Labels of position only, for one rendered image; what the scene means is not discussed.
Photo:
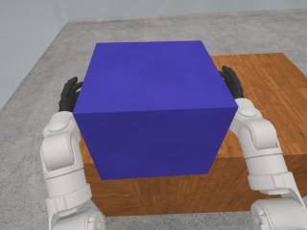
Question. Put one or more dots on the pedestal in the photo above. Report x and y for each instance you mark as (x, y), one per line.
(278, 89)

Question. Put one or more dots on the carton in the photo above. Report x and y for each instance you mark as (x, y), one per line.
(153, 109)

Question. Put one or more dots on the right robot upper arm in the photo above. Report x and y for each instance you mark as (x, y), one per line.
(281, 213)

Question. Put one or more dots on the robot right forearm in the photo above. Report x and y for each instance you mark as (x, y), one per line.
(267, 170)

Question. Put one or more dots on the right robot hand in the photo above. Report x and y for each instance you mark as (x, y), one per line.
(232, 82)

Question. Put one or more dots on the left robot upper arm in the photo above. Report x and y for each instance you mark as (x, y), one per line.
(86, 220)

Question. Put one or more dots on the robot left forearm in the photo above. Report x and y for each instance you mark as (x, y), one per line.
(62, 165)

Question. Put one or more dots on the left robot hand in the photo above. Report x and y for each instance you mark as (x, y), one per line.
(69, 96)

